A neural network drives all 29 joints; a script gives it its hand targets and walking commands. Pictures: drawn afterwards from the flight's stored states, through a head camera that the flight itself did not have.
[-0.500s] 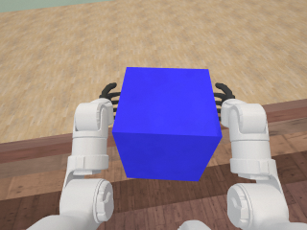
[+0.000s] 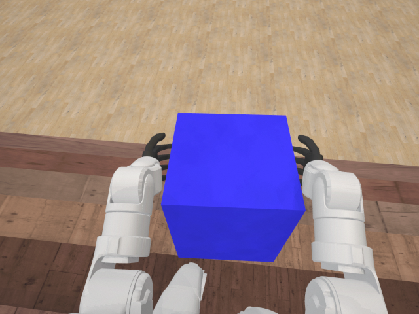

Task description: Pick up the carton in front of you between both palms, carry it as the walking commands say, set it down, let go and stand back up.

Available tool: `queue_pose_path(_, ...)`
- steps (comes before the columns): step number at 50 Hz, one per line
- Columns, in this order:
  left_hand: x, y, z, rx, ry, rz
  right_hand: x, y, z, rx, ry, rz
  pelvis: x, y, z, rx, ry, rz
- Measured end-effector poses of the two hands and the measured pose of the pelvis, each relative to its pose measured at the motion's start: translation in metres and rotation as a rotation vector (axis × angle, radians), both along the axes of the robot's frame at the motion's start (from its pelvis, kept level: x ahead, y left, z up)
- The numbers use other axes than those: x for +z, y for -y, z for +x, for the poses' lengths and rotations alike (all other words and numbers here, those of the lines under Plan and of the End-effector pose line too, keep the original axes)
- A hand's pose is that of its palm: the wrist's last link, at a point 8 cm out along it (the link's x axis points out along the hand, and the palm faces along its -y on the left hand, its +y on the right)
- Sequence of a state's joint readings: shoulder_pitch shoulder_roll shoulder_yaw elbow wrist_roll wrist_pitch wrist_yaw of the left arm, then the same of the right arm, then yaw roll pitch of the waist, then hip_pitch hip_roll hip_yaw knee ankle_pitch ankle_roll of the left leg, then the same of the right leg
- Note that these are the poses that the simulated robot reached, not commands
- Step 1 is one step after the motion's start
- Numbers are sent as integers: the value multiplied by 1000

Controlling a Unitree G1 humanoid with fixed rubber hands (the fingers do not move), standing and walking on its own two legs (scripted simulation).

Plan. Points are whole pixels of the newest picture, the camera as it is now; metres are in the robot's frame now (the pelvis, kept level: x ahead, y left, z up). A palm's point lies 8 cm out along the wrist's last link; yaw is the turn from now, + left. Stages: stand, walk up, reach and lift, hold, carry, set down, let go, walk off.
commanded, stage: carry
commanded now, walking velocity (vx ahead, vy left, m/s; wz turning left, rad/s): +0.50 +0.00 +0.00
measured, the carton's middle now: (228, 191) +0.33 +0.04 -0.01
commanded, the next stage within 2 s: none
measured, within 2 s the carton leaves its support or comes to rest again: neither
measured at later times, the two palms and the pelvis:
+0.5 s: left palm (207, 103) +0.71 +0.15 -0.13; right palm (299, 118) +0.68 -0.15 -0.12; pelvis +0.36 +0.04 -0.20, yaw -1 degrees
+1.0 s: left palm (219, 81) +1.11 +0.16 -0.35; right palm (280, 90) +1.10 -0.14 -0.36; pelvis +0.77 +0.01 -0.44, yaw -2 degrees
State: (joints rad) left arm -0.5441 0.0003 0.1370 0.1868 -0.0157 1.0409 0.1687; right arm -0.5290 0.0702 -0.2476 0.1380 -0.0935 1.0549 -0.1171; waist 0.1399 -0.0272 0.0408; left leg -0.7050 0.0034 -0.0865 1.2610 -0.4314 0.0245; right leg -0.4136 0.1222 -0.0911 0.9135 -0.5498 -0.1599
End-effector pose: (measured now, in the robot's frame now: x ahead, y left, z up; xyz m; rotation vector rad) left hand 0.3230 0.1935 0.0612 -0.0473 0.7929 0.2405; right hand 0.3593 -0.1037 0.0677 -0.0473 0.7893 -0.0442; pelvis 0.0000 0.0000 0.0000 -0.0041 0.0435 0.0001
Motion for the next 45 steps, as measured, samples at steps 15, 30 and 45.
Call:
queue_pose_path(15, -81, 35, 270, -235, 165, 33, -94, 35, 197, -191, 167, -13, -143, -43, 236, -18, 30, -4)
queue_pose_path(30, -229, 37, 463, -168, 94, -2, -217, 38, 419, -119, 95, -52, -256, -23, 442, -13, 31, 29)
queue_pose_path(45, -376, 28, 683, -111, -15, 48, -386, 30, 655, -57, -10, -4, -382, 0, 678, -32, 20, -4)
